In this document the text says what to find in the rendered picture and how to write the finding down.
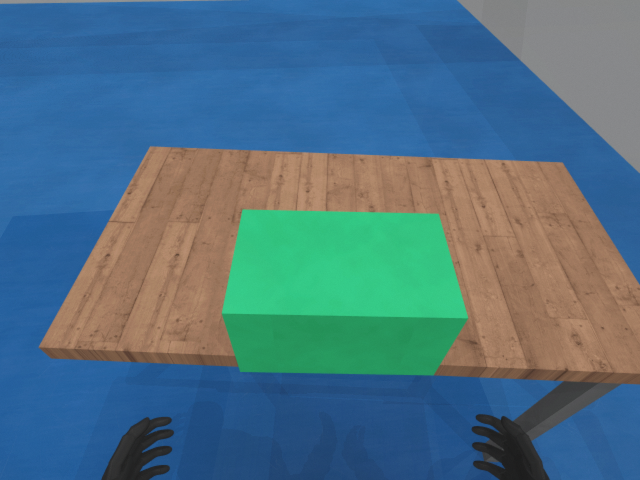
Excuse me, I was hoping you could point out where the carton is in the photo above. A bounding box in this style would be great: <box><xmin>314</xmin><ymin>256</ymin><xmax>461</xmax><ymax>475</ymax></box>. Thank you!
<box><xmin>222</xmin><ymin>210</ymin><xmax>468</xmax><ymax>375</ymax></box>

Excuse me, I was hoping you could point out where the table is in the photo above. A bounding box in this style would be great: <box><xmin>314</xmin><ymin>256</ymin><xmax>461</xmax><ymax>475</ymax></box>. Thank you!
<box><xmin>39</xmin><ymin>146</ymin><xmax>640</xmax><ymax>462</ymax></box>

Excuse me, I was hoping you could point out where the robot left hand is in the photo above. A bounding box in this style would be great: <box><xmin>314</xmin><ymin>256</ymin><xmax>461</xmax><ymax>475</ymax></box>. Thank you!
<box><xmin>101</xmin><ymin>417</ymin><xmax>174</xmax><ymax>480</ymax></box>

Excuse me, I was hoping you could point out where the robot right hand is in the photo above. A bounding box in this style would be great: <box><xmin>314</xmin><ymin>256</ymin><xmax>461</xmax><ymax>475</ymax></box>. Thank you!
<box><xmin>472</xmin><ymin>414</ymin><xmax>550</xmax><ymax>480</ymax></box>

